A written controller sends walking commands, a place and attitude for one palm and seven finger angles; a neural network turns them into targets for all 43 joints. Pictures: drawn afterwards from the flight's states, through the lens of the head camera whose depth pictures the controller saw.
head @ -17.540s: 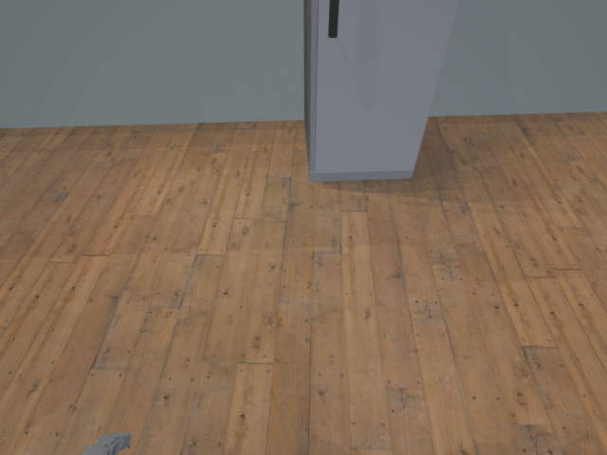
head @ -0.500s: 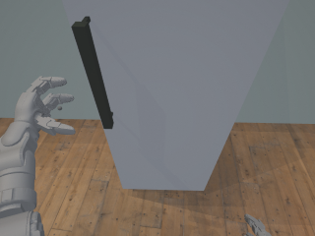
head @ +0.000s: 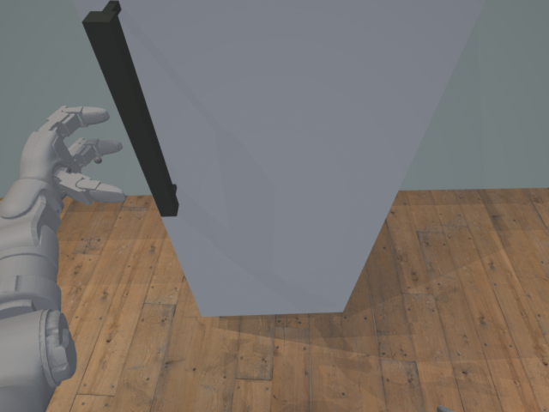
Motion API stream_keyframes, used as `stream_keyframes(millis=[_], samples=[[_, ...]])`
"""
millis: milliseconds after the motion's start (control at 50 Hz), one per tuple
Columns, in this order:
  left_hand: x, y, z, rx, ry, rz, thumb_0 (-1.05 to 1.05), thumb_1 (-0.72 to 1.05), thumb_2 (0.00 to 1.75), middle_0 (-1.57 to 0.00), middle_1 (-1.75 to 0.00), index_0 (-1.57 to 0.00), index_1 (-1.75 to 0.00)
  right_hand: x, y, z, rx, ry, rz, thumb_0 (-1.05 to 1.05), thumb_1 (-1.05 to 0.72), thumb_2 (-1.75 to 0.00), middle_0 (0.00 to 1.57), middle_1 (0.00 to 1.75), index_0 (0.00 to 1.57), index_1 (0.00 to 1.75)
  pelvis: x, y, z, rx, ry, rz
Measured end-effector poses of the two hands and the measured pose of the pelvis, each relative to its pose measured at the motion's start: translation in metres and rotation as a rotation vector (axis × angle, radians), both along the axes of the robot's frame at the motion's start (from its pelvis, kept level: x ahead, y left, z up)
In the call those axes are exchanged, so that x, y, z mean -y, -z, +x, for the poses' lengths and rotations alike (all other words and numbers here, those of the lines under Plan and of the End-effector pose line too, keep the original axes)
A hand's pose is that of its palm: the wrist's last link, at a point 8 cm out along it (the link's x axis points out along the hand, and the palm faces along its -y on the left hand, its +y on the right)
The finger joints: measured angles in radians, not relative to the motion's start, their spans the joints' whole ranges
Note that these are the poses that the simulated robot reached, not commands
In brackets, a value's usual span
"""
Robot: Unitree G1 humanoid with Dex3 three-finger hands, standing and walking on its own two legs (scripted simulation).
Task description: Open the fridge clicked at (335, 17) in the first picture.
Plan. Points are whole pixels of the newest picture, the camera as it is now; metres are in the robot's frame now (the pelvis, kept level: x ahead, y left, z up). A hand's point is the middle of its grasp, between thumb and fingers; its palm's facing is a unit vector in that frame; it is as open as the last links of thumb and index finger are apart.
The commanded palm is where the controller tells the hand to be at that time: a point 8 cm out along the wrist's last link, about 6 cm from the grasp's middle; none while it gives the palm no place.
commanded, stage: move the hooked fingers beside the handle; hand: left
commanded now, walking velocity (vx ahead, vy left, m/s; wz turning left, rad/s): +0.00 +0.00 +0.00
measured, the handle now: (147, 129) +0.48 +0.19 +0.16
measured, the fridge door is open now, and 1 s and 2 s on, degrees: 0 0 0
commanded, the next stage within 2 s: feel for the door with the fingertips in 0.72 s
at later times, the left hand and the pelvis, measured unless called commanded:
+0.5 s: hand (85, 164) +0.41 +0.26 +0.15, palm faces +0.05 -1.00 +0.01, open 13.9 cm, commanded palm +0.38 +0.31 +0.15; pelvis +0.01 +0.01 +0.00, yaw +0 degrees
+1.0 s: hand (115, 160) +0.42 +0.22 +0.16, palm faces +0.02 -1.00 -0.01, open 13.9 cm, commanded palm +0.38 +0.28 +0.15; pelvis +0.00 +0.00 +0.00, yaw +0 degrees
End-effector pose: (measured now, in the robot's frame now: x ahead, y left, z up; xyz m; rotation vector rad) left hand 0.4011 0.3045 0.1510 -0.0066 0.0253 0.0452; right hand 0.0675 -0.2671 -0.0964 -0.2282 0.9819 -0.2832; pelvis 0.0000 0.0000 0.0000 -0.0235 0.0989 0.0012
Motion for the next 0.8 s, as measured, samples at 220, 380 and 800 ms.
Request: stream_keyframes(millis=[220,380,800], samples=[[-0.005,0.003,0.002,0.038,0.005,-0.002,-0.01,-0.5,0.3,-0.3,-1.2,-0.3,-1.2,-0.005,0.001,0.0,-0.028,0.019,0.007,0.01,-0.9,-0.9,0.2,0.3,0.21,0.3,-0.005,0.0,0.009,-0.01,0.01,-0.001],[-0.01,0.007,-0.005,0.036,-0.009,-0.008,-0.01,-0.5,0.3,-0.3,-1.2,-0.3,-1.2,-0.01,-0.003,0.023,0.022,-0.013,0.008,0.01,-0.9,-0.9,0.2,0.3,0.21,0.3,-0.008,0.0,0.011,-0.007,0.006,-0.003],[0.008,-0.001,-0.01,0.044,-0.013,0.001,-0.01,-0.5,0.3,-0.3,-1.2,-0.3,-1.2,-0.018,-0.006,0.044,0.084,-0.068,0.025,0.0,-0.9,-0.9,0.2,0.3,0.21,0.3,-0.004,0.0,0.003,0.014,-0.012,-0.002]])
